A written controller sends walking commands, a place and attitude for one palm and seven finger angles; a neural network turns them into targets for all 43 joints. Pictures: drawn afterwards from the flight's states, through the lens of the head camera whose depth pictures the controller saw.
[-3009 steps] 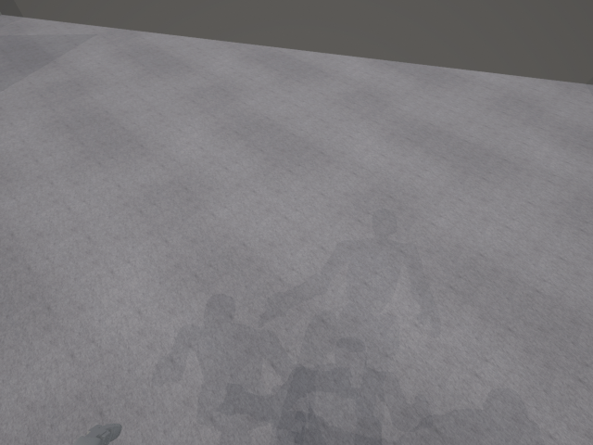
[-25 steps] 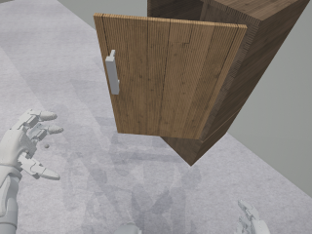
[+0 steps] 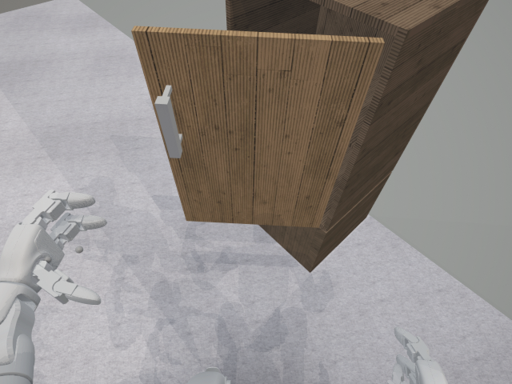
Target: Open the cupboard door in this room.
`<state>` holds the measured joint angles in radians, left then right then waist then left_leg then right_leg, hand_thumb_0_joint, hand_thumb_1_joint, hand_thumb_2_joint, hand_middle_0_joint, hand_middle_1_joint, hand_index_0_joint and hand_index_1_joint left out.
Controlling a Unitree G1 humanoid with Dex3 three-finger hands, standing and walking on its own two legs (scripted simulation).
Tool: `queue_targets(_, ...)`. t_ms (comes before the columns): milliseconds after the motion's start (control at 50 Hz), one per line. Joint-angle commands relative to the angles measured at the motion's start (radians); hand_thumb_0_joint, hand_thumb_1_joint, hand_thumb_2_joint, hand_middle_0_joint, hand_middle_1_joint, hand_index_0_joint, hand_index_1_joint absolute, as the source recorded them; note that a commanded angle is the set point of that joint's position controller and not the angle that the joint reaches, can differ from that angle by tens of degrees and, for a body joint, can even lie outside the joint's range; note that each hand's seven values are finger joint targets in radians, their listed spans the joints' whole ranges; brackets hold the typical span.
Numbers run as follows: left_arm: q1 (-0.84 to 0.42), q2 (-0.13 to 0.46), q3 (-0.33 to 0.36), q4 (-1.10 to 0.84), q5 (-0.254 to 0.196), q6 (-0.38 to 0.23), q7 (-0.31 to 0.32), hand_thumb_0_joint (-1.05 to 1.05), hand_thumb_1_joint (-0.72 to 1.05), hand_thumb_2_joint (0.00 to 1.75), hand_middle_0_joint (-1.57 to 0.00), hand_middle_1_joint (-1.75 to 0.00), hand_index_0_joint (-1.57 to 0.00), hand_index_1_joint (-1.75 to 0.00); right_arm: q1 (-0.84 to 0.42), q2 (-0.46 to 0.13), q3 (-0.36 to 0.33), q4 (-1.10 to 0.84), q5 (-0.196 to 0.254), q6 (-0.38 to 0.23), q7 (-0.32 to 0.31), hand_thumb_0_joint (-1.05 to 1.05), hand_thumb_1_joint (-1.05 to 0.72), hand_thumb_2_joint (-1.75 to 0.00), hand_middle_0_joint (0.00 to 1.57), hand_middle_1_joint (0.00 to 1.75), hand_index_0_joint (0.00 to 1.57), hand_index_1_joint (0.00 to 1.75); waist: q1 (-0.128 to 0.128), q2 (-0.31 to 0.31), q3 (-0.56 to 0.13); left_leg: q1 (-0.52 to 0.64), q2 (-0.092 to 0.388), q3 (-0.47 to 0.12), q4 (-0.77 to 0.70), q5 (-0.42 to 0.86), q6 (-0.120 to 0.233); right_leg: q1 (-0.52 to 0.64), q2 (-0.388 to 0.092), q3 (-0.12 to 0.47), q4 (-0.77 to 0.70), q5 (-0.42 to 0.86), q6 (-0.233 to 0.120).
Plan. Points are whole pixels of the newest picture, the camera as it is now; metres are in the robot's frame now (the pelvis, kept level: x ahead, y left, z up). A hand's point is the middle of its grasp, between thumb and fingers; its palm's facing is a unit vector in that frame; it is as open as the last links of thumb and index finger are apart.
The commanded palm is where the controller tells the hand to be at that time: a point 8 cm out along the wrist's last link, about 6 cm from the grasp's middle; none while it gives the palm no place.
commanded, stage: move the hooked fingers beside the handle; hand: left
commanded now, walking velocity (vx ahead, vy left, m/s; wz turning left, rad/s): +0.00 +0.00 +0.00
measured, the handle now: (172, 122) +0.58 +0.20 +0.05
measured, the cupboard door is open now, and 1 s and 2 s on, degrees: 44 44 44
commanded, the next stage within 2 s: none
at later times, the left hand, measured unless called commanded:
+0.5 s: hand (96, 208) +0.36 +0.27 +0.06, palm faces -0.01 -1.00 -0.01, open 14.0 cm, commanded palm +0.33 +0.33 +0.07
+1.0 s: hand (110, 177) +0.42 +0.27 +0.07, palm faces -0.01 -1.00 -0.01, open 14.0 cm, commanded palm +0.41 +0.32 +0.06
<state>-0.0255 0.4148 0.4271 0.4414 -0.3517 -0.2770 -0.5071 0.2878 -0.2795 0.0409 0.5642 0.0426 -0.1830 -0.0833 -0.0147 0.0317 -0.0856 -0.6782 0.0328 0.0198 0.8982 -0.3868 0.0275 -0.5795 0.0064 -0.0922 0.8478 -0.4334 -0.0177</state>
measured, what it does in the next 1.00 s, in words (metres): stands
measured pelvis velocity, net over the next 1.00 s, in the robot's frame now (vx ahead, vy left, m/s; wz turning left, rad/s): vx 0.00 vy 0.02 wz -0.03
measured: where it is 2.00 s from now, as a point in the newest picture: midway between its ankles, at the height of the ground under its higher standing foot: outside the picture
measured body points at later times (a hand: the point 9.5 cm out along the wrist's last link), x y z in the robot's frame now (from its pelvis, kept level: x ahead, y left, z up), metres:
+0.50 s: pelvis +0.00 +0.00 -0.01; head +0.07 +0.01 +0.44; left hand +0.35 +0.33 +0.07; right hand +0.11 -0.27 -0.10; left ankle +0.03 +0.10 -0.69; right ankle -0.01 -0.11 -0.69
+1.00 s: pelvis +0.00 +0.02 -0.01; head +0.08 +0.04 +0.43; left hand +0.41 +0.33 +0.07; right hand +0.07 -0.25 -0.11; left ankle +0.03 +0.10 -0.69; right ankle -0.01 -0.11 -0.69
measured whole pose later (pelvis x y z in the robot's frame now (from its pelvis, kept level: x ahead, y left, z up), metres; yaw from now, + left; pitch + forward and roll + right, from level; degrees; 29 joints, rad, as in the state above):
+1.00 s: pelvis +0.00 +0.02 -0.01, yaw -2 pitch +15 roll -3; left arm -0.58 0.53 0.45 0.95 -0.20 -0.35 -0.45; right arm 0.35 -0.28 0.03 0.61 0.02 -0.06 -0.06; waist -0.09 0.01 -0.10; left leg -0.83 0.03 0.04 0.97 -0.40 0.05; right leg -0.73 0.00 -0.07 0.90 -0.43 0.01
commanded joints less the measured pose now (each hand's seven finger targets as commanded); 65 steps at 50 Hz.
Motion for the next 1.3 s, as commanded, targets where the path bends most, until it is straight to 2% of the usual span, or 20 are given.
queue_targets(0,-0.199,0.264,0.095,-0.174,-0.036,-0.067,0.0,0.0,-0.5,0.3,-0.3,-1.2,-0.3,-1.2,-0.019,-0.152,-0.066,-0.13,0.005,-0.047,-0.013,0.0,-0.9,-0.9,0.2,0.3,0.2,0.3,-0.001,0.018,-0.205,0.187,-0.029,-0.046,-0.12,0.185,0.005,0.032,0.022,0.065,-0.132,0.195,-0.001)
queue_targets(20,-0.205,0.259,0.087,-0.185,-0.03,-0.07,0.0,0.0,-0.5,0.3,-0.3,-1.2,-0.3,-1.2,-0.021,-0.148,-0.065,-0.133,0.005,-0.047,-0.012,0.0,-0.9,-0.9,0.2,0.3,0.2,0.3,0.001,0.044,-0.222,0.193,-0.03,-0.044,-0.123,0.186,0.005,0.033,0.02,0.063,-0.129,0.195,0.0)
queue_targets(60,-0.223,0.284,0.109,-0.161,-0.03,-0.071,0.001,0.0,-0.5,0.3,-0.3,-1.2,-0.3,-1.2,-0.022,-0.151,-0.066,-0.129,0.005,-0.044,-0.013,0.0,-0.9,-0.9,0.2,0.3,0.2,0.3,-0.004,0.026,-0.212,0.181,-0.03,-0.042,-0.118,0.181,0.005,0.03,0.02,0.068,-0.13,0.194,0.004)
queue_targets(140,-0.382,0.313,0.11,-0.096,-0.015,-0.089,-0.003,0.0,-0.5,0.3,-0.3,-1.2,-0.3,-1.2,-0.014,-0.151,-0.06,-0.102,0.004,-0.038,-0.023,0.0,-0.9,-0.9,0.2,0.3,0.2,0.3,-0.03,0.032,-0.195,0.155,-0.029,-0.041,-0.099,0.156,0.007,0.011,0.016,0.088,-0.129,0.166,0.005)
queue_targets(280,-0.524,0.339,0.078,0.03,0.01,-0.095,-0.043,0.0,-0.5,0.3,-0.3,-1.2,-0.3,-1.2,0.015,-0.16,-0.062,-0.072,0.007,-0.029,-0.03,0.0,-0.9,-0.9,0.2,0.3,0.2,0.3,-0.039,0.082,-0.257,0.171,-0.027,-0.043,-0.081,0.181,0.008,-0.006,0.014,0.086,-0.109,0.196,0.001)
queue_targets(340,-0.525,0.366,0.1,0.067,0.012,-0.086,-0.048,0.0,-0.5,0.3,-0.3,-1.2,-0.3,-1.2,0.03,-0.164,-0.067,-0.074,0.006,-0.019,-0.023,0.0,-0.9,-0.9,0.2,0.3,0.2,0.3,-0.023,0.068,-0.299,0.172,-0.028,-0.042,-0.076,0.222,0.009,0.022,0.015,0.088,-0.1,0.245,-0.001)
queue_targets(400,-0.522,0.401,0.139,0.143,0.01,-0.075,-0.038,0.0,-0.5,0.3,-0.3,-1.2,-0.3,-1.2,0.045,-0.171,-0.068,-0.075,0.002,-0.003,-0.017,0.0,-0.9,-0.9,0.2,0.3,0.2,0.3,-0.016,0.014,-0.284,0.129,-0.026,-0.039,-0.069,0.229,0.009,0.034,0.016,0.089,-0.093,0.263,0.001)
queue_targets(440,-0.537,0.423,0.157,0.125,0.019,-0.085,-0.03,0.0,-0.5,0.3,-0.3,-1.2,-0.3,-1.2,0.052,-0.171,-0.072,-0.084,0.001,0.006,-0.01,0.0,-0.9,-0.9,0.2,0.3,0.2,0.3,-0.007,0.038,-0.317,0.138,-0.027,-0.038,-0.074,0.258,0.008,0.045,0.016,0.081,-0.079,0.295,0.002)
queue_targets(460,-0.538,0.396,0.135,0.113,0.021,-0.09,-0.027,0.0,-0.5,0.3,-0.3,-1.2,-0.3,-1.2,0.055,-0.167,-0.075,-0.089,0.002,0.01,-0.007,0.0,-0.9,-0.9,0.2,0.3,0.2,0.3,-0.013,0.048,-0.329,0.159,-0.026,-0.036,-0.076,0.271,0.009,0.033,0.02,0.075,-0.076,0.305,0.002)
queue_targets(520,-0.573,0.425,0.153,0.121,0.031,-0.106,-0.016,0.0,-0.5,0.3,-0.3,-1.2,-0.3,-1.2,0.073,-0.172,-0.077,-0.086,-0.002,0.024,0.001,0.0,-0.9,-0.9,0.2,0.3,0.2,0.3,-0.017,0.055,-0.33,0.161,-0.022,-0.037,-0.072,0.281,0.009,0.018,0.027,0.071,-0.067,0.307,0.001)
queue_targets(580,-0.603,0.402,0.132,0.138,0.04,-0.118,-0.012,0.0,-0.5,0.3,-0.3,-1.2,-0.3,-1.2,0.085,-0.172,-0.081,-0.082,-0.002,0.037,0.003,0.0,-0.9,-0.9,0.2,0.3,0.2,0.3,-0.031,0.072,-0.32,0.175,-0.019,-0.044,-0.078,0.269,0.007,-0.02,0.03,0.061,-0.068,0.277,-0.001)
queue_targets(660,-0.728,0.386,0.092,0.166,0.053,-0.126,-0.012,0.0,-0.5,0.3,-0.3,-1.2,-0.3,-1.2,0.104,-0.178,-0.083,-0.059,-0.003,0.05,0.0,0.0,-0.9,-0.9,0.2,0.3,0.2,0.3,-0.059,0.087,-0.318,0.213,-0.01,-0.063,-0.076,0.261,0.005,-0.086,0.033,0.05,-0.066,0.239,-0.004)
queue_targets(740,-0.745,0.383,0.084,0.18,0.066,-0.129,-0.001,0.0,-0.5,0.3,-0.3,-1.2,-0.3,-1.2,0.121,-0.179,-0.085,-0.052,-0.008,0.063,0.003,0.0,-0.9,-0.9,0.2,0.3,0.2,0.3,-0.054,0.122,-0.368,0.272,-0.006,-0.077,-0.073,0.317,-0.003,-0.108,0.033,0.042,-0.059,0.248,-0.008)
queue_targets(800,-0.816,0.392,0.083,0.248,0.082,-0.126,0.02,0.0,-0.5,0.3,-0.3,-1.2,-0.3,-1.2,0.132,-0.183,-0.082,-0.039,-0.012,0.075,0.004,0.0,-0.9,-0.9,0.2,0.3,0.2,0.3,-0.07,0.076,-0.32,0.239,0.001,-0.093,-0.074,0.281,-0.002,-0.147,0.035,0.032,-0.055,0.205,-0.01)
queue_targets(880,-0.882,0.392,0.067,0.282,0.113,-0.134,0.048,0.0,-0.5,0.3,-0.3,-1.2,-0.3,-1.2,0.14,-0.184,-0.083,-0.038,-0.015,0.092,0.012,0.0,-0.9,-0.9,0.2,0.3,0.2,0.3,-0.07,0.13,-0.34,0.278,0.007,-0.112,-0.084,0.276,-0.015,-0.19,0.031,0.025,-0.048,0.169,-0.012)
queue_targets(960,-0.936,0.4,0.065,0.303,0.128,-0.154,0.066,0.0,-0.5,0.3,-0.3,-1.2,-0.3,-1.2,0.156,-0.187,-0.084,-0.032,-0.021,0.109,0.019,0.0,-0.9,-0.9,0.2,0.3,0.2,0.3,-0.075,0.129,-0.386,0.312,0.014,-0.122,-0.071,0.32,-0.019,-0.205,0.035,0.024,-0.039,0.18,-0.012)
queue_targets(1000,-0.97,0.402,0.061,0.377,0.134,-0.153,0.07,0.0,-0.5,0.3,-0.3,-1.2,-0.3,-1.2,0.165,-0.19,-0.079,-0.023,-0.022,0.121,0.018,0.0,-0.9,-0.9,0.2,0.3,0.2,0.3,-0.094,0.088,-0.341,0.265,0.014,-0.122,-0.067,0.275,-0.012,-0.222,0.037,0.023,-0.039,0.161,-0.011)
queue_targets(1100,-1.07,0.428,0.055,0.45,0.158,-0.163,0.075,0.0,-0.5,0.3,-0.3,-1.2,-0.3,-1.2,0.185,-0.197,-0.077,-0.014,-0.026,0.142,0.018,0.0,-0.9,-0.9,0.2,0.3,0.2,0.3,-0.108,0.105,-0.351,0.242,0.011,-0.12,-0.053,0.245,-0.007,-0.25,0.036,0.03,-0.029,0.147,-0.011)
queue_targets(1180,-1.167,0.485,0.064,0.501,0.18,-0.173,0.078,0.0,-0.5,0.3,-0.3,-1.2,-0.3,-1.2,0.198,-0.205,-0.072,0.0,-0.027,0.157,0.016,0.0,-0.9,-0.9,0.2,0.3,0.2,0.3,-0.131,0.115,-0.354,0.201,0.011,-0.118,-0.036,0.183,-0.004,-0.276,0.036,0.038,-0.023,0.115,-0.006)
queue_targets(1280,-1.235,0.582,0.112,0.552,0.193,-0.172,0.072,0.0,-0.5,0.3,-0.3,-1.2,-0.3,-1.2,0.226,-0.215,-0.066,0.013,-0.031,0.173,0.01,0.0,-0.9,-0.9,0.2,0.3,0.2,0.3,-0.143,0.13,-0.412,0.17,0.011,-0.109,0.003,0.216,0.003,-0.265,0.039,0.05,-0.01,0.141,-0.002)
